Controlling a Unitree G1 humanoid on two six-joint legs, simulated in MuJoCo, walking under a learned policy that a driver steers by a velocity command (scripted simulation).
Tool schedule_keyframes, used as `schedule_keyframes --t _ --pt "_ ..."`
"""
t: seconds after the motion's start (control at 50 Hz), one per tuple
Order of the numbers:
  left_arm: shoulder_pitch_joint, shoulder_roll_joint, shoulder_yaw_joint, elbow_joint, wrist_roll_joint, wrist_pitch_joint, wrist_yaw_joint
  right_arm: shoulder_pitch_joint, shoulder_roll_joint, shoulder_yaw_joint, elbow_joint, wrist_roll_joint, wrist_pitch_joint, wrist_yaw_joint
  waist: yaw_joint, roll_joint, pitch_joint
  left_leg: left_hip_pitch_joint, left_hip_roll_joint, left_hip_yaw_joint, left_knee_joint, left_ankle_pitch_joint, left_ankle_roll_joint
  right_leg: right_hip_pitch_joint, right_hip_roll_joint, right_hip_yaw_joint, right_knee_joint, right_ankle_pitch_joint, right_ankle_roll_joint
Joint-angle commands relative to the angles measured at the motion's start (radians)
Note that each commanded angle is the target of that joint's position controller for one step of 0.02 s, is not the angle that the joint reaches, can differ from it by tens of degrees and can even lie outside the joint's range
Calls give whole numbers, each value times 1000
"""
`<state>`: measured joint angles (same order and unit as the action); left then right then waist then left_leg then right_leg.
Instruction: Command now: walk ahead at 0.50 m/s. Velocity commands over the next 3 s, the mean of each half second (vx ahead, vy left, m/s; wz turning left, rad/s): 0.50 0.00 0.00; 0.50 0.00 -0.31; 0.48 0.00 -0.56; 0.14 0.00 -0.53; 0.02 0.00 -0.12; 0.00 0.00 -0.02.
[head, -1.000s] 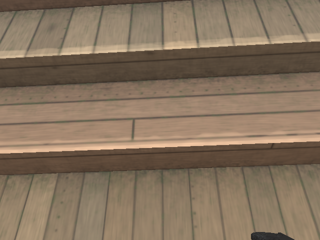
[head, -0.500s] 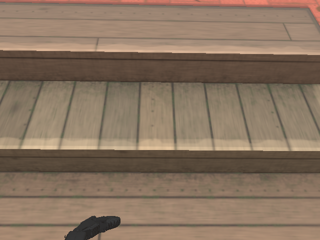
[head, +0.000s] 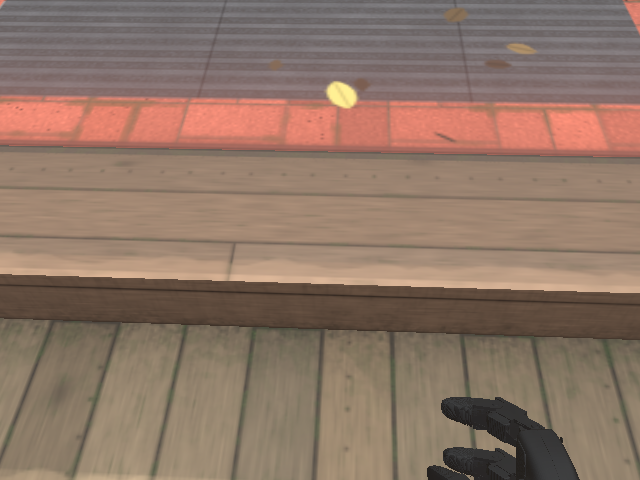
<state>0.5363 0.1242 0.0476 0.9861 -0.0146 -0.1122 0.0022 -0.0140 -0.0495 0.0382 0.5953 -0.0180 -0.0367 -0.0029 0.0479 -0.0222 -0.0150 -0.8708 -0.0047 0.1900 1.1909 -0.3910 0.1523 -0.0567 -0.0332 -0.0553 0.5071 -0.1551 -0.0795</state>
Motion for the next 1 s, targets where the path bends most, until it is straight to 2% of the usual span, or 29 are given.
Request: schedule_keyframes --t 0.02,0.04,0.06,0.08,0.1,0.14,0.2,0.22,0.28,0.36,0.4,0.42,0.44,0.46,0.48,0.5,0.52,0.54,0.56,0.6,0.64,0.66,0.7,0.74,0.8,0.88,0.94,0.96,1.0 --pt "-84 130 53 -204 39 -46 -63 330 -314 -140 37 -9 18 -18 -189 219 -400 764 323 -1197 -894 -340 250 -561 136 186 1228 -1 -1" --pt "-117 61 45 -274 52 -34 -44 187 -268 -136 54 4 -5 -3 -78 107 -266 615 335 -1066 -915 -444 195 -661 79 239 1388 59 0" --pt "-191 34 29 -322 67 -26 -28 170 -212 -123 113 11 -25 -4 -52 -1 -109 499 313 -919 -869 -408 143 -756 51 183 1431 80 -17" --pt "-233 3 15 -344 63 -14 -13 216 -148 -107 187 -4 -43 -6 -30 -63 -3 413 280 -728 -815 -220 103 -824 36 193 1443 75 -38" --pt "-222 -35 -6 -345 54 6 -8 282 -98 -92 261 -18 -51 2 -7 -26 11 426 239 -610 -814 -79 81 -892 52 175 1544 52 -46" --pt "-213 -99 -41 -351 46 40 5 362 -46 -75 349 -18 -70 16 27 14 57 441 191 -423 -795 79 23 -1026 52 216 1579 6 -64" --pt "-283 -43 -40 -356 48 65 8 353 -97 -71 358 -6 -98 20 38 -11 87 385 168 -297 -874 167 -2 -1035 29 155 1378 76 -31" --pt "-347 -52 -41 -374 41 71 14 410 -147 -80 380 -8 -108 24 7 69 66 435 179 -310 -909 218 33 -1110 59 73 1508 -3 -22" --pt "-548 -77 -61 -462 43 74 28 495 -185 -85 410 1 -120 18 -38 102 98 606 207 -345 -967 172 58 -1350 6 18 1628 -141 -33" --pt "-721 -61 -79 -559 47 69 15 614 -180 -89 445 -4 -103 -27 -79 83 86 794 191 -325 -1052 167 32 -1390 -81 -19 1312 -202 -35" --pt "-727 -54 -81 -568 55 83 -12 624 -201 -103 423 12 -90 -52 -98 64 26 796 206 -278 -1218 351 66 -1081 -96 -64 993 -203 -45" --pt "-703 -64 -77 -543 37 86 -22 606 -200 -98 397 14 -88 -52 -98 42 7 821 212 -231 -1206 559 70 -956 -67 -116 882 -236 -64" --pt "-585 -89 -81 -498 9 85 -20 528 -203 -92 377 28 -82 -48 -10 112 -66 736 199 -138 -1106 1186 77 -656 -2 -168 773 -231 -100" --pt "-475 -38 -56 -448 -1 88 -9 564 -258 -103 361 28 -83 -41 15 145 -165 791 222 -135 -956 1601 70 -494 85 -214 749 -292 -102" --pt "-336 20 -31 -409 -3 88 1 548 -317 -118 344 34 -93 -31 79 179 -230 872 246 -146 -764 1764 39 -389 116 -191 636 -264 -114" --pt "-219 79 -7 -379 16 83 6 485 -355 -132 322 41 -107 -6 151 202 -296 866 225 -128 -542 1677 -3 -244 103 -106 472 -208 -126" --pt "-135 169 25 -331 48 71 11 512 -279 -123 276 59 -118 18 135 51 -358 534 117 -165 -202 1321 -55 -11 -83 313 325 -390 -208" --pt "-109 269 62 -306 38 87 13 487 -215 -126 224 33 -119 52 123 -223 -378 318 -113 -202 240 223 -101 26 -283 867 -105 -354 -298" --pt "-233 239 60 -307 35 91 11 497 -162 -125 200 -8 -112 56 38 -130 -354 212 -64 -368 518 214 -85 -51 -291 981 -186 -515 -273" --pt "-331 117 39 -224 25 57 5 384 -111 -111 105 -34 -108 32 -57 64 -90 73 15 -278 636 336 -67 -301 -236 701 -138 -494 -201" --pt "-232 20 12 -106 44 38 -3 328 -41 -76 63 -27 -84 19 -88 30 -23 -67 18 -257 851 316 -42 -337 -161 490 -116 -254 -178" --pt "-197 3 7 -69 47 29 -9 323 5 -51 42 -31 -66 11 -114 20 6 -124 34 -258 868 296 -31 -351 -133 399 -106 -156 -149" --pt "-160 -9 -2 -33 41 13 -14 281 14 -31 25 -27 -42 5 -127 33 45 -225 55 -258 848 277 -30 -367 -91 302 -102 -119 -125" --pt "-180 40 -4 -57 35 -5 -16 234 -31 -33 15 -30 -22 6 -133 62 64 -237 75 -203 722 301 -57 -418 -71 263 -146 -93 -117" --pt "-50 114 10 -31 40 -25 -16 30 22 -11 -67 -28 -12 -9 -55 -46 60 -493 59 -130 992 155 -60 -279 -117 373 -211 -130 -167" --pt "57 96 11 -18 29 -7 15 -208 6 11 -198 -33 -22 -3 6 -13 95 -550 109 -121 684 68 -73 -170 -89 401 -294 -134 -155" --pt "64 125 32 -69 21 14 55 -196 5 7 -202 -7 -3 26 23 -39 -13 -158 97 -60 281 -6 -68 -85 -121 323 -438 327 -186" --pt "49 145 38 -82 16 22 59 -155 15 7 -179 5 6 27 4 -44 -47 -52 62 -28 203 -50 -45 -52 -121 272 -402 534 -174" --pt "-15 187 43 -130 28 21 33 36 -49 -33 -108 38 8 13 -103 -100 -157 301 -54 26 38 -157 -17 -58 -115 214 -191 1198 -144"
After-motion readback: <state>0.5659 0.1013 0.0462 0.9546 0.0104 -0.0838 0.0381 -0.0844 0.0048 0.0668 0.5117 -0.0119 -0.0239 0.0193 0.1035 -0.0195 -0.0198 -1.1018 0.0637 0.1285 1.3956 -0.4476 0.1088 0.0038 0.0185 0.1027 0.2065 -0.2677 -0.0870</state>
